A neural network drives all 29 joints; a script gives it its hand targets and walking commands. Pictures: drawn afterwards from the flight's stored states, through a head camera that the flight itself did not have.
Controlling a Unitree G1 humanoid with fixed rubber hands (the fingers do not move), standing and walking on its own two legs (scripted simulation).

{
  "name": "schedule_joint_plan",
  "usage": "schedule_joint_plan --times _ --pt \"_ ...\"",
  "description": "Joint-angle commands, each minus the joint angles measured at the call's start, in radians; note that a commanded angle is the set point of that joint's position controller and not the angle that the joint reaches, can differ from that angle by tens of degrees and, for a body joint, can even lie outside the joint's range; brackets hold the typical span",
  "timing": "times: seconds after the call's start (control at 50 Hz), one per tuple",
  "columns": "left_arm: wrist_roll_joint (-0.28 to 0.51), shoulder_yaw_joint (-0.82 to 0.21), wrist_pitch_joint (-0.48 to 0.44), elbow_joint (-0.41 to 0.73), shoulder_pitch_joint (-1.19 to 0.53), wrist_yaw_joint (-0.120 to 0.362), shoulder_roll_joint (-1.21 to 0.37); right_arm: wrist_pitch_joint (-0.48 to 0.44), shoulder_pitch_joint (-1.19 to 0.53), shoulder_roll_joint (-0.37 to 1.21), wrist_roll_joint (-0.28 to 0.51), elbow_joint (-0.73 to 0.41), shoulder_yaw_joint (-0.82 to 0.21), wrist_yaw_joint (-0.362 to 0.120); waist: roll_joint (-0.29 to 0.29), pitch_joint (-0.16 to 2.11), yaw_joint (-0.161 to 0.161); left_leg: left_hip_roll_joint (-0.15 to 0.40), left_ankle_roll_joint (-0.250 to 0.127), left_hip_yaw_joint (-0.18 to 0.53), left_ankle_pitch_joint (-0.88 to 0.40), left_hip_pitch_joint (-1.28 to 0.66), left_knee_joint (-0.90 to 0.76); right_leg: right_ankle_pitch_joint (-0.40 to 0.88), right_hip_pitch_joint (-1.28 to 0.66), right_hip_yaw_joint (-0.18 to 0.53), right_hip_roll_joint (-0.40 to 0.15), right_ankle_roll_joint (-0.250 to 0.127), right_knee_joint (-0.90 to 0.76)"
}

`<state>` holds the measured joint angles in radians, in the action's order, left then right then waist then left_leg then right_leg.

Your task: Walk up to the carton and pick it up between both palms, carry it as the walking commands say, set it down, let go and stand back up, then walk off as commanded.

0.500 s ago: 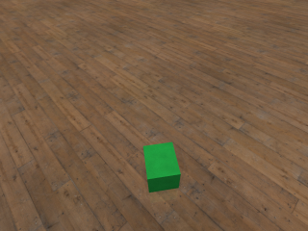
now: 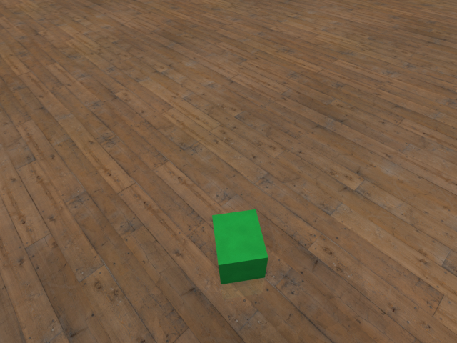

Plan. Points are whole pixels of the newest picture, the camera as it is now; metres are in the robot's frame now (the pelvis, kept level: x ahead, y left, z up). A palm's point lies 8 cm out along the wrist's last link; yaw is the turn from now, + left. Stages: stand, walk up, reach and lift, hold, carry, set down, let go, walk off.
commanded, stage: stand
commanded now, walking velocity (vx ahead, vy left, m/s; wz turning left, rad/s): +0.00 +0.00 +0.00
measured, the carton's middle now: (238, 246) +0.66 -0.01 -0.68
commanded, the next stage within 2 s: none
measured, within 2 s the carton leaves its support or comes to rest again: neither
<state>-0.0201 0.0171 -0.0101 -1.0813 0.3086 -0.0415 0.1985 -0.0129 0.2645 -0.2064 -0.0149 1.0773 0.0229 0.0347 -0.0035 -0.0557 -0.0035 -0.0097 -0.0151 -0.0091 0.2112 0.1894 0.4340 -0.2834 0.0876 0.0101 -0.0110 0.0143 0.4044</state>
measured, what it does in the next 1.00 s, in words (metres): stands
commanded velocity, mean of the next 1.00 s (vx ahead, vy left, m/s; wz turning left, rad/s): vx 0.00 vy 0.00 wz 0.00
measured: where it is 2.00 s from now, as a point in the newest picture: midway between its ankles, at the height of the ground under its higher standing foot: outside the picture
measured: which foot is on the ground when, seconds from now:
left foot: down 0.00-1.00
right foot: down 0.00-1.00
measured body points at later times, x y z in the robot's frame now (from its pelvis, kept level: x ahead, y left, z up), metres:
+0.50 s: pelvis +0.00 +0.00 +0.00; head +0.00 +0.00 +0.45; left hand +0.09 +0.31 -0.12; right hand +0.10 -0.31 -0.11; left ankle +0.02 +0.11 -0.74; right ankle -0.04 -0.13 -0.74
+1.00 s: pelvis +0.00 +0.00 +0.01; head +0.01 +0.01 +0.45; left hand +0.09 +0.32 -0.12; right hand +0.10 -0.32 -0.11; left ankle +0.02 +0.11 -0.74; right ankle -0.04 -0.13 -0.74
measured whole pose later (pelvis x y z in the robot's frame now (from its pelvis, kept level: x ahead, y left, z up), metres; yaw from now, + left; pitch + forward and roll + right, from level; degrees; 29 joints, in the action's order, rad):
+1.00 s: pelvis +0.00 +0.00 +0.01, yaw +0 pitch -2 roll +0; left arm -0.01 0.00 -0.02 -1.05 0.12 0.00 0.39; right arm -0.03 0.09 -0.39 -0.01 1.08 0.00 0.00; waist -0.01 -0.04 0.00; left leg -0.01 -0.01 0.00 0.16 0.15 0.35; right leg -0.23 0.05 0.00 -0.02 0.02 0.31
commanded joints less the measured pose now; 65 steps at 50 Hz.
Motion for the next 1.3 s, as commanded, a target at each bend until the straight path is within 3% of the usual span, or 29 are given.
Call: schedule_joint_plan --times 0.0,0.2,0.5,1.28 --pt "-0.001 0.029 -0.008 0.043 0.040 0.000 0.153 -0.013 0.018 -0.157 -0.002 -0.049 0.028 0.002 0.001 -0.016 0.001 0.110 -0.022 0.106 -0.169 -0.037 -0.059 0.160 0.070 0.071 -0.093 -0.037 -0.069" --pt "0.005 0.034 -0.013 0.098 -0.062 0.016 0.257 -0.021 -0.083 -0.260 0.004 -0.095 0.028 -0.011 0.006 0.006 0.000 0.122 -0.023 0.119 -0.160 -0.047 -0.076 0.151 0.050 0.075 -0.102 -0.038 -0.085" --pt "0.010 0.021 -0.022 0.093 -0.174 0.033 0.342 -0.028 -0.189 -0.340 0.010 -0.070 0.009 -0.027 0.004 0.048 0.000 0.133 -0.017 0.122 -0.190 -0.075 -0.115 0.176 0.023 0.077 -0.118 -0.036 -0.129" --pt "0.010 0.011 -0.020 0.063 -0.203 0.034 0.370 -0.026 -0.209 -0.369 0.008 -0.037 0.007 -0.029 0.002 0.070 0.001 0.136 -0.017 0.117 -0.232 -0.093 -0.129 0.197 0.009 0.068 -0.128 -0.036 -0.146"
